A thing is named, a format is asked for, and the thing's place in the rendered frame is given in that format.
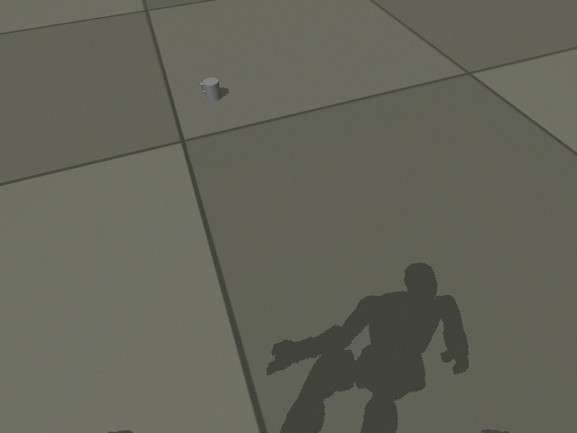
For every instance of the mug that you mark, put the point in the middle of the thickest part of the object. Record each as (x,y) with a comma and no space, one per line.
(212,89)

